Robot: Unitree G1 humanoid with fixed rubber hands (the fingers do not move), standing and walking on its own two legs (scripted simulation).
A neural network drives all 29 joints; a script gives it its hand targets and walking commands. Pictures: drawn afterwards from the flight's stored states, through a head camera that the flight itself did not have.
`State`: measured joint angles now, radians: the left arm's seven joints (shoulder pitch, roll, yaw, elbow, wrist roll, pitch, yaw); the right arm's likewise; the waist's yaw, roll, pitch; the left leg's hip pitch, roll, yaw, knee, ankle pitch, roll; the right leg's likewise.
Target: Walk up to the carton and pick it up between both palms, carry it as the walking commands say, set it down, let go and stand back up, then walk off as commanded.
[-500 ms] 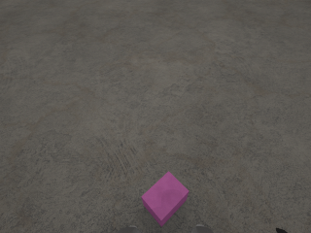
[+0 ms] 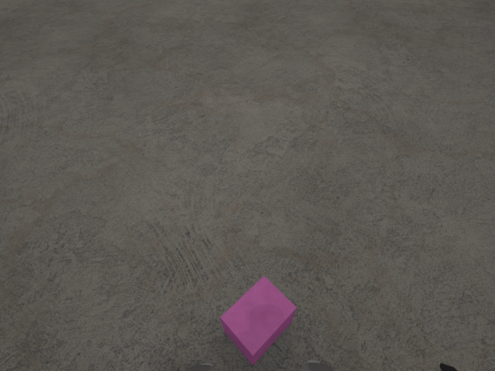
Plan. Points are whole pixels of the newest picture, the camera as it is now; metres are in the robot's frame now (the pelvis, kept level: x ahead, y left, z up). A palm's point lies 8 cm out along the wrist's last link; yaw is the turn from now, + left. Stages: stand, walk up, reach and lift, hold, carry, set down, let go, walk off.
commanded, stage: walk up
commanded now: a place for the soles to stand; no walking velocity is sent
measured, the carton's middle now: (258, 320) +0.39 -0.02 -0.63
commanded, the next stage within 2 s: none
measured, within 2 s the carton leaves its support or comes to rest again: neither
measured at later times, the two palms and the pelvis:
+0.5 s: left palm out of the picture +0.10 +0.49 -0.05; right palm out of the picture +0.09 -0.22 -0.07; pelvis -0.01 +0.12 +0.00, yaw -9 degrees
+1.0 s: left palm out of the picture +0.22 +0.60 -0.07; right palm out of the picture +0.04 -0.08 -0.11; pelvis +0.02 +0.27 -0.02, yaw -23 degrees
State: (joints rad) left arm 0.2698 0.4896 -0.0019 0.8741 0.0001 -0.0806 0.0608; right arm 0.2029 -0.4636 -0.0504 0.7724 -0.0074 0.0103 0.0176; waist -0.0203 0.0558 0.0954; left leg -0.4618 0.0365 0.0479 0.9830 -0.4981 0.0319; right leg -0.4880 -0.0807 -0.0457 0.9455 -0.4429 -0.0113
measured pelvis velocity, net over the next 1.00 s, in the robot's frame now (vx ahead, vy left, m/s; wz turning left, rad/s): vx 0.02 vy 0.27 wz -0.41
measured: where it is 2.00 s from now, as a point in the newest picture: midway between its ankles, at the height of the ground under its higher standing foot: outside the picture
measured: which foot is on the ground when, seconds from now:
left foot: down 0.00-0.08, up 0.10-0.32, down 0.34-0.70, up 0.72-0.92, down 0.94-1.00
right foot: down 0.00-0.38, up 0.40-0.68, down 0.70-0.94, up 0.96-1.00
